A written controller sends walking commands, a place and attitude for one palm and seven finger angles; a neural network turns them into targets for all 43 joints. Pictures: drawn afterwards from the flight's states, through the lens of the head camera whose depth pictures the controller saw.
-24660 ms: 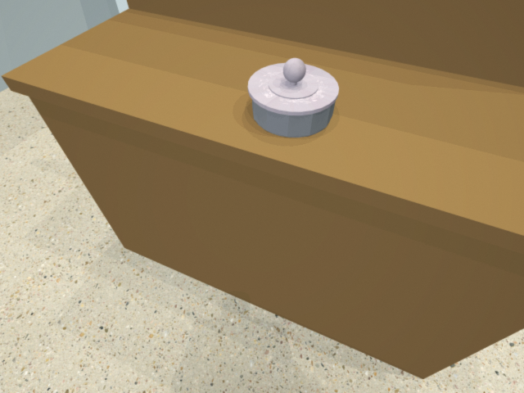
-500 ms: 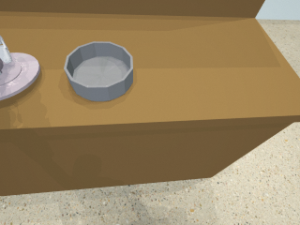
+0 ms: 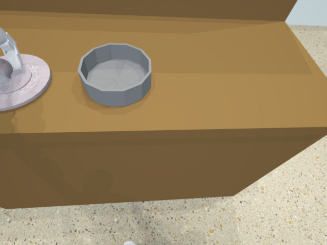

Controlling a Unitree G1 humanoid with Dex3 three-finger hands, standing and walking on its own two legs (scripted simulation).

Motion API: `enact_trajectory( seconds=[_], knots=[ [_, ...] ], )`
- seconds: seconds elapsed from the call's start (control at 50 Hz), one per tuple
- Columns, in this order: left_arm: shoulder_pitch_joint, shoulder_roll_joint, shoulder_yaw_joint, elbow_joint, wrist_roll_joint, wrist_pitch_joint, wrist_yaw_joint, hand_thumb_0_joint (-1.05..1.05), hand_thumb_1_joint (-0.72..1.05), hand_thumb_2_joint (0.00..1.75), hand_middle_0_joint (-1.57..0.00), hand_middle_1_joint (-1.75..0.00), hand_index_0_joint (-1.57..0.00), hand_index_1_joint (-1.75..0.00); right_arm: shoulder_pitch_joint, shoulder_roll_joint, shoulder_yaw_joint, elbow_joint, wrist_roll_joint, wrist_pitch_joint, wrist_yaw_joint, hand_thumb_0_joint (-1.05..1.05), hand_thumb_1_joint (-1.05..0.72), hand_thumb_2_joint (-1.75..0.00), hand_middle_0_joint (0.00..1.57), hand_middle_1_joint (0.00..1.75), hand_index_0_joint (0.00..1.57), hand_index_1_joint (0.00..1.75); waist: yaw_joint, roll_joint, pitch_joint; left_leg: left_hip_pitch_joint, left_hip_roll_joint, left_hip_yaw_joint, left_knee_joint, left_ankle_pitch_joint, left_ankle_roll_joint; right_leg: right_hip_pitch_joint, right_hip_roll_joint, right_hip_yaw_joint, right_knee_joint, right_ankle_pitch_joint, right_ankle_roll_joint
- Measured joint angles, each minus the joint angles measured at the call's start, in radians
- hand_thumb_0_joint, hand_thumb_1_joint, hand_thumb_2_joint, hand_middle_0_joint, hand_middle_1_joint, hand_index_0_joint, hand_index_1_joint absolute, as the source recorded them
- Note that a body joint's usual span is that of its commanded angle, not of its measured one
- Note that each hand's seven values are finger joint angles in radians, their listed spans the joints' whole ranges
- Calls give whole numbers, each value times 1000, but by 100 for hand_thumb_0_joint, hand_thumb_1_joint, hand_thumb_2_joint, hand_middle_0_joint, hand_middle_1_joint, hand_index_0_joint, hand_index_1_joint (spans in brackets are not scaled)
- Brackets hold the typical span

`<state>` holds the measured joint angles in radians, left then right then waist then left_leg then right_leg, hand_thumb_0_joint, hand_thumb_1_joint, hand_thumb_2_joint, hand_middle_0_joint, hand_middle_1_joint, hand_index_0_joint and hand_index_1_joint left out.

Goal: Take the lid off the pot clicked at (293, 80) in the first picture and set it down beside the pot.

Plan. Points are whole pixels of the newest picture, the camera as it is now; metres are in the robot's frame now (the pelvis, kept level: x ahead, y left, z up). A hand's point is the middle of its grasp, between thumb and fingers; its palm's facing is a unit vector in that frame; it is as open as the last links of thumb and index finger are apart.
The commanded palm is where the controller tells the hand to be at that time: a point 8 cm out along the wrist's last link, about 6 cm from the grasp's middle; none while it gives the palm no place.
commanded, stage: open the fingers wide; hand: left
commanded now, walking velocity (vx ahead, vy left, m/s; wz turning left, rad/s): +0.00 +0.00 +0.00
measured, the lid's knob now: (0, 68) +0.50 +0.34 +0.14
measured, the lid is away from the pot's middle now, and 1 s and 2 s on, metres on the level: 0.25 0.25 0.25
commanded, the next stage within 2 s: raise the empty hand in 0.80 s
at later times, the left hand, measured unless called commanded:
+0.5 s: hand out of the picture +0.47 +0.34 +0.16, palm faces -0.38 -0.12 -0.92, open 9.4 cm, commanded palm +0.50 +0.33 +0.23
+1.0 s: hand out of the picture +0.48 +0.34 +0.17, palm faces -0.36 -0.10 -0.93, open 11.0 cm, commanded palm +0.50 +0.33 +0.24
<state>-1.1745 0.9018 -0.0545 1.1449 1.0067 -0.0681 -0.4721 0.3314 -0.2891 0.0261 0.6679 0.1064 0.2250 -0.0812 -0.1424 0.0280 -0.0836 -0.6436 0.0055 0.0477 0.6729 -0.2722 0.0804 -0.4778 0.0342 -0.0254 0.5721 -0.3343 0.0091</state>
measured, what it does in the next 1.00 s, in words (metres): stands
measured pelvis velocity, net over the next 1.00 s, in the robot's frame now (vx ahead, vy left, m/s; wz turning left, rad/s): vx -0.01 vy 0.02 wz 0.00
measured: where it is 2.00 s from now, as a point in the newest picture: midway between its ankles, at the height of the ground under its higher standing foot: outside the picture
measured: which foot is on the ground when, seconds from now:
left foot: down 0.00-1.00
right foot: down 0.00-1.00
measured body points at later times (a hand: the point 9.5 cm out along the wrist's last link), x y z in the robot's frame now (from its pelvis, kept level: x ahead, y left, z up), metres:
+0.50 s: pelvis +0.00 +0.01 +0.00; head +0.08 +0.04 +0.44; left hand +0.49 +0.34 +0.21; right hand +0.00 -0.28 -0.11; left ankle +0.03 +0.07 -0.72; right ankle -0.04 -0.14 -0.72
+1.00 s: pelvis -0.01 +0.02 +0.00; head +0.07 +0.05 +0.44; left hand +0.49 +0.34 +0.22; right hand +0.00 -0.26 -0.11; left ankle +0.03 +0.07 -0.72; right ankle -0.04 -0.13 -0.72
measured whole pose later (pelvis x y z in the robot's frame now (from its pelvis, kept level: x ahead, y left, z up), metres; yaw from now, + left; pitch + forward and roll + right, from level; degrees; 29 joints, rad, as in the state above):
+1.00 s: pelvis -0.01 +0.02 +0.00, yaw +0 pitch +14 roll -4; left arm -1.23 0.86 -0.10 1.14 1.02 -0.08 -0.48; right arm 0.36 -0.28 0.02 0.67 0.10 0.22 -0.07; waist -0.14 0.03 -0.09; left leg -0.66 -0.01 0.06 0.68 -0.26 0.11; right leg -0.49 0.02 -0.02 0.57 -0.32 0.01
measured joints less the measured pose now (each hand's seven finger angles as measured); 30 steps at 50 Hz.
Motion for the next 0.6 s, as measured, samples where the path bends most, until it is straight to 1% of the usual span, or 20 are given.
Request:
enact_trajectory(
  seconds=[0.08, 0.16, 0.2, 0.26, 0.36, 0.48, 0.6],
  knots=[
    [-6, -8, -18, -4, -3, -3, -7, 1, 29, 69, -66, -94, -74, -101, -19, 0, 1, -2, 2, -2, -1, 1, -90, -90, 20, 30, 20, 30, 9, 0, 0, -3, -3, -4, 1, 4, 1, -1, -2, -5, 2, 1, 1],
    [-26, -22, -53, 5, -12, 2, -9, 1, 28, 73, -65, -91, -72, -97, -28, -1, 1, 2, 5, -6, -2, 1, -90, -90, 20, 30, 20, 30, 17, -2, 2, -3, -7, -8, 2, 6, 3, 0, -5, -9, 5, 1, 2],
    [-31, -25, -56, 4, -11, -1, -9, 0, 28, 76, -64, -89, -71, -94, -30, -2, 2, 5, 4, -8, -3, 1, -90, -90, 20, 30, 20, 30, 19, -3, 2, -3, -8, -8, 2, 7, 4, 0, -6, -10, 5, 2, 3],
    [-44, -23, -65, 22, -17, 1, -9, 0, 26, 79, -64, -87, -69, -90, -30, -4, 5, 9, 6, -11, -5, 1, -90, -90, 20, 30, 20, 30, 16, -6, 5, -4, -9, -8, 3, 7, 6, -1, -7, -10, 7, 1, 4],
    [-49, -20, -68, 24, -12, -2, -9, 0, 19, 82, -61, -82, -64, -84, -17, -6, 2, 17, 5, -15, -7, 1, -90, -90, 20, 30, 20, 30, 12, -8, 5, -9, -10, -6, 5, 6, 9, -6, -8, -7, 6, 2, 7],
    [-45, -10, -42, 14, -6, -16, -6, 0, 8, 85, -56, -75, -58, -76, 9, -5, -2, 22, 1, -13, -6, 1, -90, -90, 20, 30, 20, 30, 3, -8, 2, -16, -10, 1, 6, 3, 13, -13, -9, 0, 3, 4, 9],
    [-49, -12, -44, 9, 3, -16, -2, 0, -3, 87, -52, -69, -52, -68, 33, -4, -9, 22, -3, -6, 0, 1, -90, -90, 20, 30, 20, 30, 0, -2, 2, -22, -12, 4, 8, 1, 18, -19, -11, 3, 2, 4, 6]
  ],
)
